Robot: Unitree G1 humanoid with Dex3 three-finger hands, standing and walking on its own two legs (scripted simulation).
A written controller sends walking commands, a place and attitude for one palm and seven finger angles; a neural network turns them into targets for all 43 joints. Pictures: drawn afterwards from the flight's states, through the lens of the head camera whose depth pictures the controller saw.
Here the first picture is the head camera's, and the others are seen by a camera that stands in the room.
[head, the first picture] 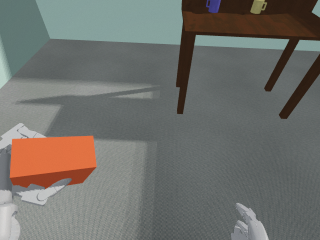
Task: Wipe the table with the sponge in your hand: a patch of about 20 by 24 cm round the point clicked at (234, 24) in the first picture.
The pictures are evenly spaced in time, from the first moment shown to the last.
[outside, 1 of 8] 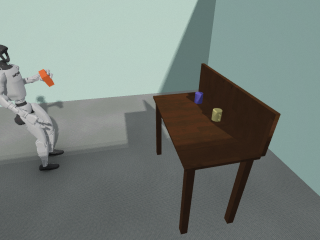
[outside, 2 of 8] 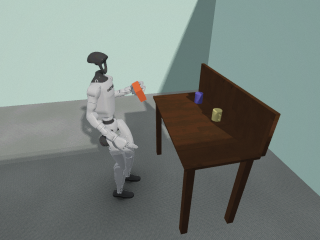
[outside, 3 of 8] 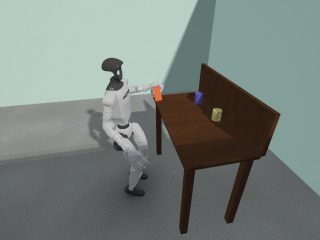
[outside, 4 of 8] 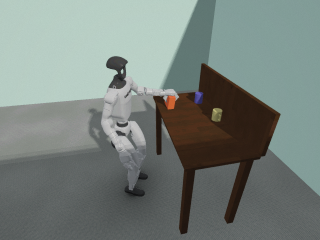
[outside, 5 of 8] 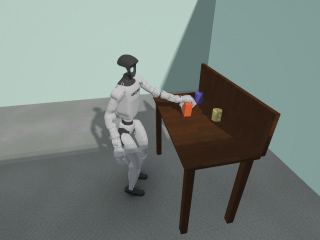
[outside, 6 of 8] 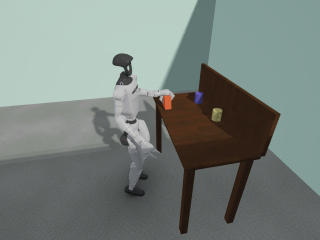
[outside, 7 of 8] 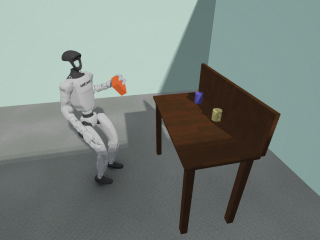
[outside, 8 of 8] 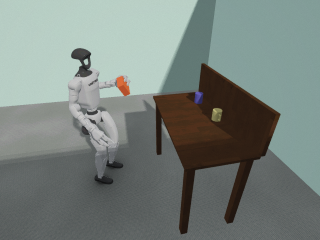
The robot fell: no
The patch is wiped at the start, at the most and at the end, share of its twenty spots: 0.00 1.00 1.00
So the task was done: yes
